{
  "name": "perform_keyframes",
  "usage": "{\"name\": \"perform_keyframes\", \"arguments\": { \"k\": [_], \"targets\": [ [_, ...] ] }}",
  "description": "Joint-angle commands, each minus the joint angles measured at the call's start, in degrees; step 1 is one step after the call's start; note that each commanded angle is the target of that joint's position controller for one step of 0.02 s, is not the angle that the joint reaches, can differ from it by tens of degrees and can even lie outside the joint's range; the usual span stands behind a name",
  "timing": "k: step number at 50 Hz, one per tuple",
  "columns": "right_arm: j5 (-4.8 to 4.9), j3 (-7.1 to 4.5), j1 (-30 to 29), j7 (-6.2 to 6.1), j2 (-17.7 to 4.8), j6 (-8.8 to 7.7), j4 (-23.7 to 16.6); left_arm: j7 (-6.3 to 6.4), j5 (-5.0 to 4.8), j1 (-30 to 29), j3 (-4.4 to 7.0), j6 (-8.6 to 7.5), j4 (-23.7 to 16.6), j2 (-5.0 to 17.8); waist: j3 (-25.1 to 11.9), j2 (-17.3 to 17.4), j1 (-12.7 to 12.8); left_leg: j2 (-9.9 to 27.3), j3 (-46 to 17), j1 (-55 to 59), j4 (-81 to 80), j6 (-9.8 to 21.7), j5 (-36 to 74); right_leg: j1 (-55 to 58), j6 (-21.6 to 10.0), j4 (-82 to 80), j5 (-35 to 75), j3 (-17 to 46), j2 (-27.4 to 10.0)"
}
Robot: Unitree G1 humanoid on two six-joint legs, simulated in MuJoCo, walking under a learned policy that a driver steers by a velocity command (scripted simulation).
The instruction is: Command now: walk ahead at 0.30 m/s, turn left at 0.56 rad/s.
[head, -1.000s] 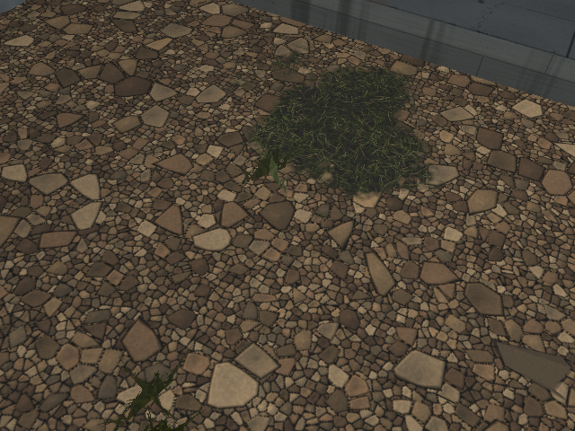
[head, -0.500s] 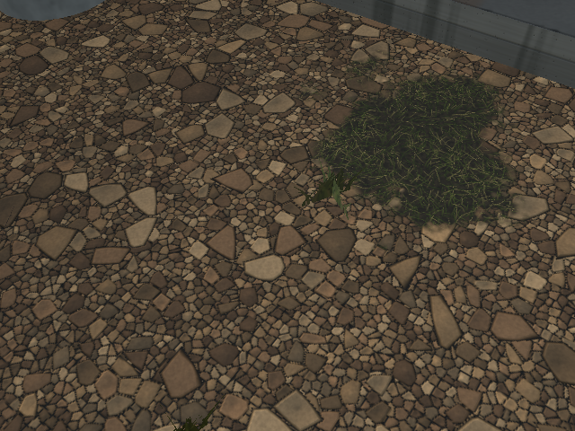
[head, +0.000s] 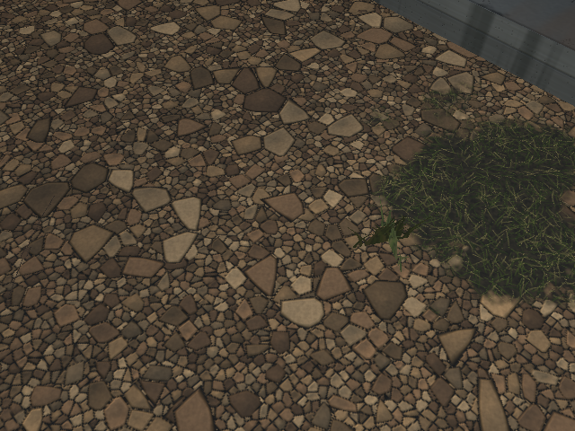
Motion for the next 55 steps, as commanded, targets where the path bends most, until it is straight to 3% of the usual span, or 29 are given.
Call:
{"name": "perform_keyframes", "arguments": {
  "k": [1, 4, 5, 6, 7, 8, 9, 12, 17, 21, 23, 25, 26, 27, 28, 29, 30, 31, 32, 33, 36, 42, 47, 49, 51, 52, 53, 54, 55],
  "targets": [
    [0.21, -2.41, -0.93, -0.21, -9.52, -0.46, -4.64, -0.58, -0.79, 0.02, 1.64, -2.23, -4.33, 5.45, -7.13, 8.13, 0.56, 13.96, -19.13, 3.00, -10.59, 8.54, -23.56, 7.74, -0.86, -6.42, -0.68, -2.51, 2.41],
    [0.17, -1.17, -0.79, -0.03, -6.45, -0.05, -4.73, -0.85, -1.22, 5.88, 2.26, -3.45, -2.56, 5.29, -5.68, 7.07, 4.39, 10.74, -17.86, -2.25, -5.45, 5.09, -27.84, 21.15, -3.79, -19.64, 3.11, -3.87, 1.18],
    [-0.05, 0.02, -0.20, 0.07, -2.73, -0.37, -4.78, -0.50, -0.33, 10.29, 2.82, -3.68, -1.95, 7.56, -6.99, 1.64, 5.75, 7.27, -12.86, -8.57, 5.19, 1.61, -29.57, 28.97, -6.90, -23.79, -2.47, 4.23, -7.52],
    [0.28, 0.83, -0.90, 0.30, 0.43, -1.42, -6.75, -0.68, 1.67, 13.21, 3.84, -3.28, -1.16, 12.15, -5.31, -11.58, 5.23, -0.59, -0.88, -20.04, 19.21, -0.99, -26.28, 32.76, -12.78, -30.42, -18.13, 22.10, -17.06],
    [0.26, -0.10, -2.82, 0.46, -3.79, -2.58, -7.91, -1.31, 2.00, 12.99, 4.38, -3.61, -0.89, 12.52, -0.27, -13.14, 5.20, 3.36, -1.82, -26.89, 27.68, -1.38, -23.67, 29.42, -17.21, -33.27, -26.00, 32.19, -20.96],
    [0.25, -0.85, -1.93, 0.76, -6.17, -3.08, -6.81, -1.24, 0.65, 11.07, 3.65, -3.82, -1.42, 9.33, 1.99, -9.70, 4.29, 4.88, -2.79, -28.39, 30.76, -1.78, -19.12, 28.78, -16.96, -33.01, -25.46, 28.47, -19.28],
    [-0.01, -1.05, -0.68, 1.02, -6.28, -3.19, -5.43, -1.10, -0.16, 10.08, 3.16, -3.80, -1.58, 7.57, 2.20, -8.06, 3.64, 5.56, -1.78, -28.26, 31.92, -2.56, -15.59, 29.49, -15.32, -32.74, -21.16, 23.36, -16.43],
    [-0.44, -0.68, -2.81, 1.71, -4.08, -3.87, -5.29, -0.96, -0.25, 10.88, 2.66, -3.73, -0.83, 6.75, 2.32, -7.38, 4.28, 8.09, 2.55, -25.97, 31.17, -4.19, -6.28, 28.20, -13.76, -34.35, -7.69, 13.37, -12.42],
    [-0.05, 0.96, -10.21, 2.49, -0.03, -4.59, -7.26, -1.17, -0.95, 13.59, 2.88, -3.25, 0.90, 7.71, 2.46, -8.46, 7.14, 9.43, 8.17, -16.16, 15.59, -5.81, 1.39, 24.51, -13.79, -35.40, 5.59, 3.25, -9.72],
    [0.72, 0.93, -13.54, 3.49, -0.92, -5.15, -8.15, -1.67, -1.72, 16.45, 3.32, -2.59, 2.65, 9.66, 3.20, -8.88, 8.27, 8.24, 9.85, -9.26, 6.71, -4.83, 0.75, 24.99, -14.11, -33.99, 8.51, 2.42, -11.60],
    [0.97, 0.55, -12.63, 3.82, -2.17, -5.47, -8.28, -1.65, -2.13, 16.63, 3.54, -2.06, 3.36, 10.36, 3.15, -9.35, 6.74, 7.95, 9.77, -6.03, 3.60, -2.95, -0.59, 26.71, -13.60, -32.43, 12.38, 3.30, -13.45],
    [0.56, -0.89, -4.67, 3.38, -4.75, -5.46, -5.87, -1.39, -2.37, 15.66, 3.43, -1.65, 3.61, 10.36, -1.46, -7.99, 1.54, 5.94, 11.35, 7.31, -0.54, -0.28, 0.28, 26.12, -11.50, -23.74, 28.27, -0.15, -11.65],
    [0.36, -2.18, 3.63, 2.76, -7.34, -5.32, -3.66, -1.30, -1.92, 15.59, 2.79, -1.81, 3.40, 8.71, -7.16, -6.07, -2.50, 7.98, 9.23, 20.04, -0.30, 1.61, 0.73, 21.70, -9.59, -12.61, 31.45, -3.55, -8.74],
    [-1.01, -3.20, 13.72, 1.97, -12.08, -4.89, -2.26, -1.21, -0.39, 15.73, 1.14, -2.39, 0.91, 4.10, -17.11, 4.03, -5.69, 22.17, -8.79, 39.60, 0.59, 6.87, -2.33, 5.83, -6.17, 8.12, 15.66, -7.12, -4.31],
    [-0.82, -3.34, 15.87, 2.33, -14.07, -4.62, -1.12, -1.06, -1.03, 19.17, 0.17, -3.69, 0.04, 1.14, -21.75, 18.08, -3.74, 30.39, -31.56, 46.01, -7.78, 13.45, -14.12, -8.86, -4.46, 22.17, -16.39, -3.51, 2.88],
    [-0.16, -1.97, 13.56, 2.37, -9.24, -4.65, -0.94, -1.39, -2.45, 14.99, 1.74, -4.35, 0.17, 7.03, -14.67, 12.08, -4.54, 28.55, -28.92, 41.01, -9.95, 11.99, -19.22, -15.05, -4.66, 28.13, -14.49, -0.42, -0.64],
    [0.07, -1.22, 10.20, 2.25, -7.21, -4.64, -1.12, -1.76, -2.84, 11.02, 2.09, -4.69, -0.71, 8.25, -8.08, 9.56, -3.40, 26.43, -20.87, 34.25, -10.57, 10.24, -15.75, -16.53, -5.45, 27.71, -9.04, -2.10, -3.13],
    [-0.42, -0.79, 6.84, 2.33, -6.04, -4.67, -1.49, -1.63, -1.99, 9.23, 1.95, -4.79, -0.55, 7.37, -5.06, 5.27, -1.87, 23.77, -15.89, 27.79, -11.92, 9.37, -10.45, -14.47, -5.44, 25.40, -4.32, -2.97, -4.86],
    [-0.95, -0.43, 4.59, 2.50, -4.80, -4.76, -1.69, -1.69, -1.21, 8.72, 2.07, -4.56, -0.51, 6.73, -2.53, 5.03, -0.25, 21.85, -12.25, 22.71, -13.55, 9.27, -4.74, -12.52, -5.07, 22.80, -1.22, -3.05, -6.06],
    [-1.40, -0.22, 3.16, 2.45, -3.78, -4.94, -1.64, -2.02, -1.25, 9.98, 1.93, -4.02, 0.04, 5.57, -2.20, 6.06, 1.42, 20.75, -8.98, 19.47, -15.16, 9.07, -1.17, -9.62, -4.84, 21.82, 0.86, -2.74, -7.00],
    [-1.10, -0.63, 2.61, 2.27, -4.11, -6.32, -0.03, -2.21, -1.45, 9.90, 1.42, -2.33, 0.27, 3.20, -0.42, 5.00, 3.07, 20.40, -1.48, 14.98, -18.28, 9.44, 8.27, -8.97, -3.45, 18.66, 5.05, -2.85, -7.18],
    [-1.04, -1.06, 4.83, 1.40, -6.42, -6.86, 2.85, -3.40, -1.47, -1.55, 0.37, -2.74, -3.38, 1.28, 3.22, 2.44, -0.49, 18.80, 9.89, 14.00, -20.75, 6.15, 11.89, -6.16, -4.45, -2.59, 23.14, -4.78, -4.02],
    [-0.08, -1.60, 8.78, 0.84, -8.16, -5.16, 5.59, -5.40, -1.61, -8.06, 0.34, -2.86, -7.50, 1.70, 4.31, 1.22, -2.08, 22.39, 12.75, 26.04, -16.60, 4.38, 19.00, -9.24, -7.55, -9.87, 19.39, -6.60, -2.29],
    [-0.08, -1.98, 8.32, 0.27, -9.62, -4.07, 5.41, -5.93, -1.43, -6.88, 1.08, -2.60, -8.52, 3.18, 1.59, 3.03, -0.34, 22.53, 14.56, 29.36, -9.78, 2.98, 36.86, -5.09, -9.41, -10.03, 12.89, -9.97, 0.75],
    [-0.26, -2.19, 7.63, -0.56, -10.75, -2.88, 4.83, -5.63, -1.40, 3.27, 3.21, -2.02, -7.00, 6.89, -5.43, 4.51, 5.68, 21.07, 16.85, 28.22, 6.52, 1.09, 51.92, 9.26, -12.19, -10.91, 9.28, -12.74, 5.25],
    [-0.54, -1.69, 7.54, -1.07, -9.97, -2.90, 4.02, -4.76, -1.60, 12.49, 4.94, -1.63, -5.20, 10.32, -10.38, 2.21, 10.41, 19.16, 17.60, 18.02, 20.97, -0.97, 44.13, 25.62, -14.78, -12.77, 12.00, -7.94, 3.74],
    [-2.20, 0.86, 14.11, -0.19, -2.66, -4.23, 1.06, -4.12, -1.61, 15.96, 6.44, -1.59, -4.97, 17.25, -18.23, -11.80, 6.50, 9.90, 16.55, -8.49, 44.70, -4.78, 1.20, 50.69, -25.20, -13.04, 6.96, 20.99, -12.05],
    [-1.94, 1.25, 11.73, 0.98, -4.11, -6.57, 1.20, -4.01, -1.96, 17.58, 5.36, -1.83, -5.88, 13.77, -26.52, -10.23, 8.30, 3.87, 4.25, -18.08, 53.59, -5.05, -26.17, 57.47, -29.65, -23.11, 0.94, 42.34, -17.92],
    [0.79, 0.02, 5.19, 1.85, -7.84, -7.87, -0.72, -3.90, -1.15, 16.04, 4.30, -1.97, -5.61, 10.71, -19.20, -6.77, 9.63, 7.56, 1.04, -23.43, 54.71, -3.93, -22.00, 53.01, -25.60, -25.25, 0.05, 34.37, -15.95]
  ]
}}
